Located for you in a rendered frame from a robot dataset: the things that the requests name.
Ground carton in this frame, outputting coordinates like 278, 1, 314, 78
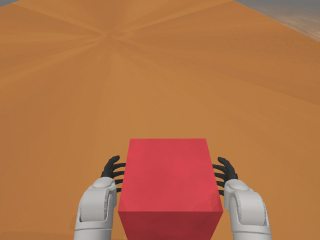
118, 138, 224, 240

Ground robot left hand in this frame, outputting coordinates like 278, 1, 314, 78
100, 155, 126, 193

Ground right robot forearm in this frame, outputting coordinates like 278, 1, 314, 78
224, 179, 272, 240

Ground robot right hand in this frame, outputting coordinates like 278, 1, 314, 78
212, 157, 238, 196

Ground left robot forearm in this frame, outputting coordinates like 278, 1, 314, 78
73, 177, 117, 240

